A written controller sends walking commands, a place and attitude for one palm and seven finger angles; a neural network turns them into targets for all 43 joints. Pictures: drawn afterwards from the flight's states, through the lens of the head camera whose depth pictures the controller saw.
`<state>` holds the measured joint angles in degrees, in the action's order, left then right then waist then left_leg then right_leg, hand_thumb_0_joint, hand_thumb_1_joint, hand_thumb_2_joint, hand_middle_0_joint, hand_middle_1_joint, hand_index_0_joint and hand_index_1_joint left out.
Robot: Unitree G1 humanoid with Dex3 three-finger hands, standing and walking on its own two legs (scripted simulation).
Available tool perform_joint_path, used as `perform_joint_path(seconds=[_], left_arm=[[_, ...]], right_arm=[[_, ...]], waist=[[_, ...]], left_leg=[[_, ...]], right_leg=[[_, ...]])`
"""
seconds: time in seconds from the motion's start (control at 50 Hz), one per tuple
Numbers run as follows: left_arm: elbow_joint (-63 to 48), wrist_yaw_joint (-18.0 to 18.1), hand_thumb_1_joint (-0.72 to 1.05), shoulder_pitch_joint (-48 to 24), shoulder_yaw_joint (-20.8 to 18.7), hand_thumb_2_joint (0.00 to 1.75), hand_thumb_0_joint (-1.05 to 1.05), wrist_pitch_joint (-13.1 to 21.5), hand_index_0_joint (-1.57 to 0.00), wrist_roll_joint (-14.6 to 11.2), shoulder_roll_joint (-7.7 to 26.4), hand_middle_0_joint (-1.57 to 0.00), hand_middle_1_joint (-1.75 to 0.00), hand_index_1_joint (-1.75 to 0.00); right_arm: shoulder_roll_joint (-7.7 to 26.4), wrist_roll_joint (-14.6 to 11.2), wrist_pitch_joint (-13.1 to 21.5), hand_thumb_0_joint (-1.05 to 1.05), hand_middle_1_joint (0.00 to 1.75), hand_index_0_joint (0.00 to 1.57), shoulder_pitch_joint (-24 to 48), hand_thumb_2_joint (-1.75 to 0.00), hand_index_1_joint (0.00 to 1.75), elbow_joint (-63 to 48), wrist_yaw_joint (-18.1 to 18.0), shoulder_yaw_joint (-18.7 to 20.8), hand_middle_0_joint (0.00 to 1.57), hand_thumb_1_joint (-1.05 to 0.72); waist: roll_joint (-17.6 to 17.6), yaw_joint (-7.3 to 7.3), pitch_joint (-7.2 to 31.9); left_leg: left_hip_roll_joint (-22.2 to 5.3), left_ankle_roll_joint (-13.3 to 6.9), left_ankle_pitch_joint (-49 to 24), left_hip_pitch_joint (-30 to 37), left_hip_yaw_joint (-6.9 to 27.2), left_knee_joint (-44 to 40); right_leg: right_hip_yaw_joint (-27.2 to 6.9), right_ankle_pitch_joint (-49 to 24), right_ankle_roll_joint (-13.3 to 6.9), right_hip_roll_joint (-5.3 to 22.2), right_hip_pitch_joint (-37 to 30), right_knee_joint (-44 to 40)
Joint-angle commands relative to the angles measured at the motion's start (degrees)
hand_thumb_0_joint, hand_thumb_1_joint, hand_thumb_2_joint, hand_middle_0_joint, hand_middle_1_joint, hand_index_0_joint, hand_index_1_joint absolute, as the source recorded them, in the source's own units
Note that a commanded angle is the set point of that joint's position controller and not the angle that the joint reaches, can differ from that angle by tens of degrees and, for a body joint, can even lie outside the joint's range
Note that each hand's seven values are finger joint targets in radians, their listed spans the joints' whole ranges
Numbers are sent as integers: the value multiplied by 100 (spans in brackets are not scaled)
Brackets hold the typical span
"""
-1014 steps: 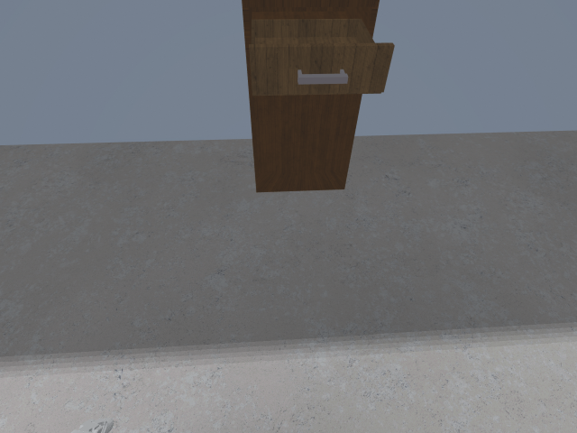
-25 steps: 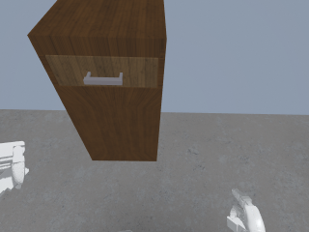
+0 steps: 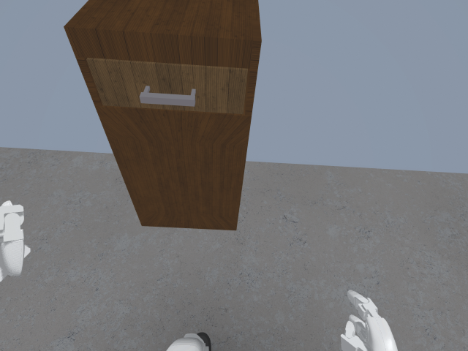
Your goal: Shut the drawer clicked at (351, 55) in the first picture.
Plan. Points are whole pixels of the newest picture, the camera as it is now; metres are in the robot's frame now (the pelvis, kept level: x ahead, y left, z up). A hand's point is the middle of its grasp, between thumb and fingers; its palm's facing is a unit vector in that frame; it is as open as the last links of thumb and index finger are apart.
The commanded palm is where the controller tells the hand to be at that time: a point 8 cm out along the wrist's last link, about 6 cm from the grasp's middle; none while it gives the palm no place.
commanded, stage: step back with the hand held close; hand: left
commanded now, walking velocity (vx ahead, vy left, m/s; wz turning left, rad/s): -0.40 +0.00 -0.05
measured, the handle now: (169, 95) +0.71 +0.21 +0.02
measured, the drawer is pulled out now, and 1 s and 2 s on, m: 0.00 0.00 0.00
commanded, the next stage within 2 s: stop stepping back and stand still in 0.26 s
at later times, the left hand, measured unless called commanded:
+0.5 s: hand out of the picture +0.08 +0.25 +0.18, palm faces +0.35 -0.85 -0.40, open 3.3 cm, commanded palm +0.03 +0.29 +0.20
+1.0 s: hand out of the picture +0.04 +0.27 +0.18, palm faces +0.41 -0.82 -0.40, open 3.3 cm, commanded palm -0.02 +0.30 +0.20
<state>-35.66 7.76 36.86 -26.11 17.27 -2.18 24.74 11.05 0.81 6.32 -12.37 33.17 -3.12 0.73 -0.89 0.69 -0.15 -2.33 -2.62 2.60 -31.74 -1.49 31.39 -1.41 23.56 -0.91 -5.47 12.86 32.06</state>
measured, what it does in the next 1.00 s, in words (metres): walks backwards: left foot, then right foot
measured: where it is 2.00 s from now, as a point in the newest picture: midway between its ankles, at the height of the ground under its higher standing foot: outside the picture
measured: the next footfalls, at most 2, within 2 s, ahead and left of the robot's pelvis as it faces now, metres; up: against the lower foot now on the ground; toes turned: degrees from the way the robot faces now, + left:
left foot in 0.52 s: -0.09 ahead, +0.14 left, +0.00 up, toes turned +2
right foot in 0.70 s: -0.10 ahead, -0.08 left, +0.00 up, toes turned -2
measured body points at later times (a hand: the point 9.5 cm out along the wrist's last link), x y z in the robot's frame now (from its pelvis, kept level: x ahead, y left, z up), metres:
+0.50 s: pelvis -0.11 +0.02 +0.01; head -0.10 +0.04 +0.46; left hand +0.05 +0.29 +0.21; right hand +0.04 -0.23 -0.06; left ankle -0.07 +0.12 -0.72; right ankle -0.09 -0.11 -0.72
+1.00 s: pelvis -0.16 +0.03 +0.01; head -0.18 +0.04 +0.46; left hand +0.01 +0.31 +0.20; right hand -0.02 -0.23 -0.07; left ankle -0.10 +0.13 -0.72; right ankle -0.15 -0.09 -0.71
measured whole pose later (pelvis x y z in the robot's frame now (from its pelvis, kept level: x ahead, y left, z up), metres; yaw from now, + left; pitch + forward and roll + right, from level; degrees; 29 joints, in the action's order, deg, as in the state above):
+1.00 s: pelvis -0.16 +0.03 +0.01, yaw -1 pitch -2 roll -1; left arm -29.7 9.7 33.8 -20.7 11.2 -1.0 20.6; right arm 11.9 0.0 5.7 -15.0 37.2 -4.6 0.2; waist 0.8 1.4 1.6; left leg -0.3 -2.0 13.0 -17.6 -1.6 32.7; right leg 0.0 23.3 -0.4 -1.6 17.3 40.3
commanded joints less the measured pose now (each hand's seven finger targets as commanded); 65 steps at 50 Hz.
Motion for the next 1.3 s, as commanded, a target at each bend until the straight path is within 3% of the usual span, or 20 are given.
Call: perform_joint_path(seconds=[0.0, 0.1, 0.2, 0.24, 0.28, 0.34, 0.44, 0.48, 0.5, 0.54, 0.66, 0.76, 0.84, 0.92, 1.02, 1.1, 1.12, 1.14, 1.18, 1.28], left_arm=[[-1351, 55, 90, -495, -184, 90, 0, 502, -140, -135, 742, -140, -160, -160], [-830, 51, 90, -342, -257, 90, 0, 256, -140, -81, 869, -140, -160, -160], [-843, -59, 90, 21, -587, 90, 0, 298, -140, -148, 883, -140, -160, -160], [-1016, -73, 90, 241, -579, 90, 0, 259, -140, -195, 833, -140, -160, -160], [-1204, -68, 90, 366, -469, 90, 0, 238, -140, -283, 817, -140, -160, -160], [-1324, 133, 90, -286, -351, 90, 0, 84, -140, -141, 1022, -140, -160, -160], [-812, 241, 90, -375, -213, 90, 0, -72, -140, -17, 686, -140, -160, -160], [-1128, 296, 90, -596, -157, 90, 0, 84, -140, 39, 676, -140, -160, -160], [-1069, 296, 90, -498, -132, 90, 0, 60, -140, 36, 680, -140, -160, -160], [-1135, 203, 90, -284, -154, 90, 0, -22, -140, 7, 570, -140, -160, -160], [-984, 202, 90, -90, 5, 90, 0, -173, -140, 138, 457, -140, -160, -160], [-879, 265, 90, -230, -169, 90, 0, -286, -140, -2, 635, -140, -160, -160], [-482, 296, 90, -448, -19, 90, 0, -274, -140, 32, 484, -140, -160, -160], [-866, 286, 90, -750, -113, 90, 0, -167, -140, 141, 543, -140, -160, -160], [-678, 213, 90, -465, 105, 90, 0, -246, -140, 201, 428, -140, -160, -160], [-765, 216, 90, -570, -122, 90, 0, -199, -140, 93, 667, -140, -160, -160], [-692, 227, 90, -405, -82, 90, 0, -187, -140, 69, 557, -140, -160, -160], [4062, -498, 90, -1189, 1791, 90, 0, -1157, -140, 635, -275, -140, -160, -160], [4331, -674, 90, -1204, 1874, 90, 0, -1614, -132, 460, -745, -132, -151, -151], [5839, -696, 90, -1733, 2130, 90, 0, -1726, -112, 425, -690, -112, -130, -130]], right_arm=[[587, -97, 249, 0, 30, 20, 453, -90, 30, -539, -4, 285, 20, -90], [751, -74, 51, 0, 30, 20, 786, -90, 30, -731, -138, 292, 20, -90], [921, 19, 98, 0, 30, 20, 866, -90, 30, -957, -114, 341, 20, -90], [842, 30, 108, 0, 30, 20, 732, -90, 30, -950, -49, 357, 20, -90], [749, -22, 113, 0, 30, 20, 656, -90, 30, -917, 29, 353, 20, -90], [718, -90, 48, 0, 30, 20, 636, -90, 30, -760, 39, 421, 20, -90], [711, -91, 69, 0, 30, 20, 457, -90, 30, -735, -178, 167, 20, -90], [880, -88, 296, 0, 30, 20, 381, -90, 30, -802, -217, 180, 20, -90], [897, -150, 367, 0, 30, 20, 347, -90, 30, -854, -227, 208, 20, -90], [716, -111, 427, 0, 30, 20, 417, -90, 30, -808, -168, 123, 20, -90], [755, -78, 406, 0, 30, 20, 535, -90, 30, -720, -45, 135, 20, -90], [641, -13, 188, 0, 30, 20, 384, -90, 30, -552, -65, 193, 20, -90], [654, -62, 184, 0, 30, 20, 404, -90, 30, -490, -138, 122, 20, -90], [747, -89, 310, 0, 30, 20, 479, -90, 30, -598, -218, 94, 20, -90], [711, -74, 346, 0, 30, 20, 490, -90, 30, -628, -105, 108, 20, -90], [691, -64, 214, 0, 30, 20, 391, -90, 30, -531, -17, 230, 20, -90], [646, -78, 202, 0, 30, 20, 339, -90, 30, -535, 3, 217, 20, -90], [1436, 46, 343, 0, 30, 20, 302, -90, 30, 847, 521, 493, 20, -90], [582, -59, -249, 0, 30, 20, -284, -90, 30, 704, 453, 256, 20, -90], [1023, 138, -421, 0, 30, 20, -86, -90, 30, 727, 278, 251, 20, -90]], waist=[[560, 41, 1129], [-110, 67, 508], [-1407, -116, 692], [-1057, -150, 812], [-635, -145, 920], [1245, -121, 461], [110, 102, 233], [-1002, -35, 395], [-760, -63, 597], [-1418, 11, 499], [-780, 20, 94], [1018, 50, 208], [486, 108, -59], [-1515, 75, -131], [-521, -20, -284], [986, 25, -55], [876, 59, 27], [435, 280, -65], [551, 195, 405], [860, -59, 553]], left_leg=[[-81, 292, 458, 2312, 40, 304], [-233, 151, -829, 2232, 321, -388], [-1422, -455, 3385, -191, 1827, -2628], [-1325, -281, 3192, -114, 1452, -2398], [-817, 74, 2485, 632, 798, -1407], [444, 517, 2214, 1291, 293, 3023], [129, 184, 1540, 1834, 181, -519], [-812, -216, 1331, 1851, 1299, -1425], [-1071, -294, 715, 1987, 1543, -1373], [-1145, -266, 3162, 1197, 1905, -2307], [-533, -25, 3462, 458, 869, -1814], [193, 167, 1679, 900, 76, 1315], [21, 10, 2055, 1954, 155, -75], [-1364, -613, 4649, 1052, 2487, -2397], [-587, -190, 3224, 231, 887, -1425], [164, 182, 1810, 864, 165, 1275], [99, 180, 1585, 892, 211, 1216], [-244, 210, 1483, 300, 272, 1894], [89, 232, 1625, 1084, 201, 836], [-454, -208, -1268, 1587, 910, 167]], right_leg=[[-1120, -2779, -48, 1323, 935, -1377], [-527, -2986, 209, 804, 967, -828], [-26, -5, 122, -118, -859, 1008], [120, 326, -32, -26, -848, 729], [-113, 384, -182, 404, -172, -641], [-2566, 700, -1169, 2700, 2385, -2539], [-795, -853, -309, 1364, 1135, -886], [-321, -767, 86, 662, 725, -72], [-77, -990, 162, 512, 530, 176], [1, -21, 225, 443, 223, 664], [279, -147, 34, 374, -652, -712], [-2069, 1382, -948, 1878, 476, -2075], [-1088, 1567, -566, 1477, 1391, -1438], [225, 366, 86, 317, 884, 1252], [175, -182, 10, 534, -531, -660], [-2243, 1291, -755, 2050, 548, -2327], [-2008, 538, -848, 2070, 313, -2105], [-772, -2997, -864, 2346, 429, -566], [-310, -2878, -620, 1697, 431, -83], [-21, -2632, -111, 1054, 174, 165]])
